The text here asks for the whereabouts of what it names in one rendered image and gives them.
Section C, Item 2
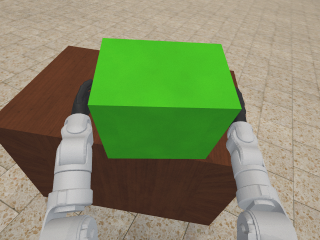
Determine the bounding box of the pedestal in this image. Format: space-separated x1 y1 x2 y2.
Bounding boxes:
0 45 238 226

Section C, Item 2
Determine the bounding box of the right robot upper arm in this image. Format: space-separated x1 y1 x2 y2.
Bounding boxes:
237 209 297 240

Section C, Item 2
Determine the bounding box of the left robot upper arm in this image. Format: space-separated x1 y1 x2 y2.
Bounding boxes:
40 214 99 240

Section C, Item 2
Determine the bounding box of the robot right forearm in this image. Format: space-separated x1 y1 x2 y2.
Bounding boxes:
226 121 298 240

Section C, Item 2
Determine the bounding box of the robot left forearm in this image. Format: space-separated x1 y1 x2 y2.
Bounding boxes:
38 113 94 240

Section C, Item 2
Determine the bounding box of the carton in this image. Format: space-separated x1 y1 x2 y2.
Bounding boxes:
88 38 242 159

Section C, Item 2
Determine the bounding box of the robot right hand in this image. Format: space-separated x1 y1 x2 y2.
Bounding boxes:
229 87 247 127

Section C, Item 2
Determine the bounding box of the robot left hand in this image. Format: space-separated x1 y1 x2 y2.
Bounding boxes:
71 79 93 116

